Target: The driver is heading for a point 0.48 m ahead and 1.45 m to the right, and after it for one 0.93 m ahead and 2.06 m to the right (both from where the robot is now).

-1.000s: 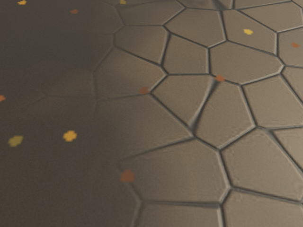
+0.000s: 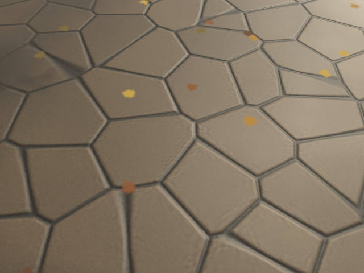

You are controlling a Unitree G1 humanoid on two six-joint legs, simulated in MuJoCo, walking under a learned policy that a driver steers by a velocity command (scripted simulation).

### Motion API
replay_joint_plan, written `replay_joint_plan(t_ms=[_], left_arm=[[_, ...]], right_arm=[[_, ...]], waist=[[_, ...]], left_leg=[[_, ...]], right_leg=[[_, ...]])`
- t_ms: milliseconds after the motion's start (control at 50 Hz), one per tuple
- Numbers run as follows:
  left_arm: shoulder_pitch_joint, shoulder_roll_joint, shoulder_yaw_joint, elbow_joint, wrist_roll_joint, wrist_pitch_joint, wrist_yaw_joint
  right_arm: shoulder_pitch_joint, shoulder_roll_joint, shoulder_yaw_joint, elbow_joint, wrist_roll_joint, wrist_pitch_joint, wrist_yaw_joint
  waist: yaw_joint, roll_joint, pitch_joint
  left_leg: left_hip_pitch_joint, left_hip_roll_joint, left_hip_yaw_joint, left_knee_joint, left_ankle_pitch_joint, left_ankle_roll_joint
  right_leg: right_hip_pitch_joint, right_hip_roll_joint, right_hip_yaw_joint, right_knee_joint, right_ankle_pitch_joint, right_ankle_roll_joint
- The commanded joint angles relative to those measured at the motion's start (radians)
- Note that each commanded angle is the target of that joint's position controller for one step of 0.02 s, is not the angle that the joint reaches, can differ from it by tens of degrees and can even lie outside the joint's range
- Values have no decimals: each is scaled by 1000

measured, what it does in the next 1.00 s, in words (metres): walks ahead, turning right: right foot, then left foot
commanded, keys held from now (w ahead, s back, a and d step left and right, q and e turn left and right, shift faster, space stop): w+e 1.00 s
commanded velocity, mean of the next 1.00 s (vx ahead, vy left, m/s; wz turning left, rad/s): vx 0.50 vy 0.00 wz -0.60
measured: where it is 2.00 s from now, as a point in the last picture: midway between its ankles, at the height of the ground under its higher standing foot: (319, 179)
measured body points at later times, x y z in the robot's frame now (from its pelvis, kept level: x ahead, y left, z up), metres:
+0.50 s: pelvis +0.26 -0.08 -0.01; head +0.30 -0.10 +0.44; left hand +0.50 +0.13 -0.09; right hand +0.26 -0.38 -0.13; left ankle +0.18 +0.11 -0.63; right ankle +0.31 -0.16 -0.73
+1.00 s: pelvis +0.55 -0.14 +0.00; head +0.57 -0.15 +0.45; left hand +0.77 +0.05 -0.12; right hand +0.54 -0.45 -0.09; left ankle +0.66 -0.08 -0.73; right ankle +0.39 -0.18 -0.64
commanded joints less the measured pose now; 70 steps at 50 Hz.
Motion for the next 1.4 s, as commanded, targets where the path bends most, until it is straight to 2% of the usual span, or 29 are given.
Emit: replay_joint_plan(t_ms=[20, 120, 280, 340, 380, 400, 420, 440, 460, 480, 500, 520, 600, 700, 800, 860, 880, 900, 920, 940, 980, 1040, 1080, 1200, 1280, 1320, 1360, 1380, 1400], left_arm=[[-34, 89, 31, -97, -4, -8, -8], [-108, 44, 18, -141, 2, 2, -17], [-309, 20, 1, -209, 0, -13, -66], [-261, 68, 25, -218, 7, -5, -72], [1, 151, 75, -153, 4, 5, -58], [143, 231, 103, -119, -1, 17, -36], [79, 324, 104, -143, -4, 0, -37], [108, 220, 78, -158, 0, -16, -44], [69, 180, 62, -146, 8, -31, -46], [8, 157, 54, -147, 7, -37, -46], [-53, 131, 45, -156, 11, -38, -43], [-85, 116, 37, -169, 24, -39, -38], [-70, 139, 42, -147, 18, -45, -15], [6, 160, 48, -101, 7, -33, 3], [53, 147, 48, -62, -1, -21, 9], [26, 113, 38, -67, 5, -11, 8], [27, 56, 16, -83, 18, -14, 4], [164, -4, -3, -107, -9, -21, 3], [168, 88, 7, -89, -16, -23, 7], [62, 151, 26, -94, -13, -19, 6], [-46, 141, 31, -121, 8, -15, 6], [-34, 80, 25, -126, -6, -2, -7], [-72, 53, 16, -146, 0, 6, -9], [-205, 28, 2, -174, 3, -9, -39], [-307, 28, 0, -213, -1, -11, -63], [-302, 53, 12, -225, 4, -8, -70], [-175, 108, 43, -202, 10, 1, -67], [-3, 158, 75, -153, 7, 6, -56], [143, 240, 103, -118, -2, 18, -34]], right_arm=[[44, -98, -26, -26, -3, -9, -10], [66, -149, -43, 13, 3, -12, -15], [132, -209, -54, 63, 24, 24, -23], [124, -253, -68, 65, 40, 43, -30], [103, -251, -65, 56, 47, 55, -37], [132, -186, -40, 39, 13, 49, -38], [215, -62, 4, -25, -15, 20, -20], [83, -166, -15, -32, 24, -14, -6], [5, -195, -22, -62, 53, -31, -1], [3, -178, -16, -55, 37, -38, -8], [11, -181, -21, -43, 11, -36, -14], [34, -185, -25, -38, 5, -25, -12], [4, -137, -16, -49, -11, 9, -15], [-188, -93, 5, -97, 0, 3, -3], [-225, -142, -13, -120, 15, -15, 13], [-54, -183, -42, -82, 9, -28, 4], [89, -231, -56, -70, -9, -32, -4], [195, -306, -77, -36, -19, -17, -3], [188, -225, -60, -42, 10, -12, 4], [145, -162, -44, -53, 13, -5, -1], [67, -125, -29, -50, -2, 7, -7], [48, -104, -24, -30, 0, -2, -12], [57, -131, -34, -11, 7, -8, -12], [71, -183, -46, 22, 9, 5, -18], [124, -218, -55, 52, 26, 24, -19], [125, -244, -63, 56, 38, 37, -22], [116, -272, -72, 53, 48, 51, -29], [107, -254, -65, 47, 48, 55, -34], [138, -185, -38, 29, 10, 51, -34]], waist=[[-36, 158, -19], [-41, 112, 3], [-102, 96, 64], [-40, 138, 8], [113, 118, -132], [154, -22, -221], [16, -241, -335], [112, -101, -379], [105, -67, -220], [55, 21, -143], [14, 31, -94], [-18, 5, -81], [-31, 7, -44], [44, -26, -8], [45, -58, -7], [-47, -83, -77], [-108, -5, -215], [-62, 322, -362], [-74, 298, -323], [-101, 198, -189], [-76, 112, -46], [-36, 162, -15], [-36, 140, 5], [-73, 105, 25], [-98, 102, 58], [-71, 117, 44], [18, 139, -44], [110, 112, -130], [150, -37, -219]], left_leg=[[231, 276, -287, -282, 1, 134], [256, 293, -120, -333, 191, 171], [362, 297, 90, -306, 338, 120], [425, 307, 144, -141, 764, 92], [316, 266, 189, 214, 861, 49], [47, 216, 185, 531, 423, 6], [-367, 5, 41, 850, -425, -41], [-472, 31, -132, 919, -392, -25], [-524, 71, -121, 874, -286, -5], [-469, 112, -121, 784, -202, -3], [-402, 137, -119, 702, -159, -15], [-338, 153, -126, 668, -126, -24], [-299, 132, -91, 500, -22, -88], [-207, 58, -81, 138, 272, -99], [-164, 37, -127, 14, 206, -58], [81, 39, -100, -45, 131, 7], [337, 184, -229, -16, 95, 70], [687, 414, -680, -96, -139, 234], [680, 451, -835, -166, -369, 233], [561, 410, -689, -187, -372, 189], [338, 332, -454, -219, -129, 155], [223, 281, -273, -287, 14, 152], [212, 296, -208, -321, 86, 172], [256, 269, 14, -335, 246, 144], [337, 296, 83, -315, 294, 118], [389, 309, 118, -238, 517, 99], [398, 296, 161, -13, 831, 76], [299, 263, 189, 201, 818, 45], [27, 213, 187, 524, 369, 0]], right_leg=[[-258, -122, 30, 0, 93, 10], [-334, -141, 5, -162, 222, 36], [-258, -102, -121, -518, 382, -9], [-122, -23, -191, -551, 237, -69], [248, 53, -207, -634, 277, -139], [557, -85, 22, -643, 284, -199], [830, -325, 620, -766, 78, -398], [829, -343, 703, -883, -27, -383], [706, -315, 559, -902, 51, -335], [555, -270, 447, -901, 163, -301], [432, -230, 357, -909, 279, -280], [352, -205, 312, -929, 355, -275], [205, -160, 206, -963, 502, -280], [148, -95, 157, -942, 368, -204], [270, -150, 291, -827, 302, -178], [267, -103, 299, -659, 406, -129], [160, -45, 230, -405, 315, -92], [-198, 100, 90, -67, -127, -14], [-337, 28, 104, 86, -185, 1], [-378, -10, 91, 130, -94, 10], [-335, -72, 46, 73, 24, 18], [-258, -119, 17, -12, 70, 16], [-288, -132, 5, -81, 102, 24], [-260, -125, -57, -381, 386, 21], [-229, -102, -112, -518, 382, -11], [-174, -64, -151, -553, 292, -46], [19, 13, -205, -579, 213, -96], [267, 52, -205, -636, 274, -136], [573, -94, 36, -644, 279, -199]])
Next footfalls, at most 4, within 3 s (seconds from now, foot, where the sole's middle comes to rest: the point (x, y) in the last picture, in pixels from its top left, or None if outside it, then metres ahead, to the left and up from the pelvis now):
0.40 right None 0.35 -0.17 -0.77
0.88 left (214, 220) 0.69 -0.10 -0.77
1.38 right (311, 214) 0.72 -0.49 -0.77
1.88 left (325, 151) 1.05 -0.63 -0.77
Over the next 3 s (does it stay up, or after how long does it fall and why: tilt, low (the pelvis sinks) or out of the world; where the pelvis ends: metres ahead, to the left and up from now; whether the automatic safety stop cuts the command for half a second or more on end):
stays up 1.06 -1.11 0.00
